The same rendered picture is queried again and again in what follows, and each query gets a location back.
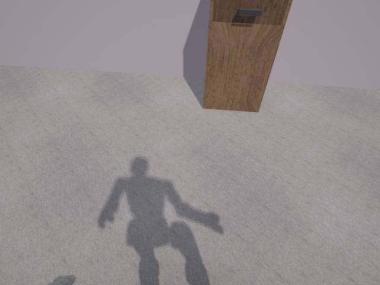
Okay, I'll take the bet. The cabinet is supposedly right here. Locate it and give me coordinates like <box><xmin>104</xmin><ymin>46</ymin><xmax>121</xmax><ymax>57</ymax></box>
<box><xmin>202</xmin><ymin>0</ymin><xmax>293</xmax><ymax>112</ymax></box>

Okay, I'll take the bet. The drawer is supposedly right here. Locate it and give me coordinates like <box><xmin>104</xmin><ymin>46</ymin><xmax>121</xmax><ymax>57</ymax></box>
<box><xmin>213</xmin><ymin>0</ymin><xmax>288</xmax><ymax>25</ymax></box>

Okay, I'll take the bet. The handle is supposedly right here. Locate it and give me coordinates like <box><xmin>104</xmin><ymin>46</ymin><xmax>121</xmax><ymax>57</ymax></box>
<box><xmin>239</xmin><ymin>8</ymin><xmax>262</xmax><ymax>16</ymax></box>

